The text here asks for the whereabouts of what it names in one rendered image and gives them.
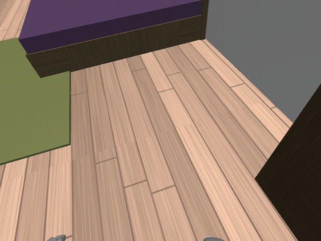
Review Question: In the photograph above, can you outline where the bed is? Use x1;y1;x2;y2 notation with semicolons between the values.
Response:
18;0;209;78

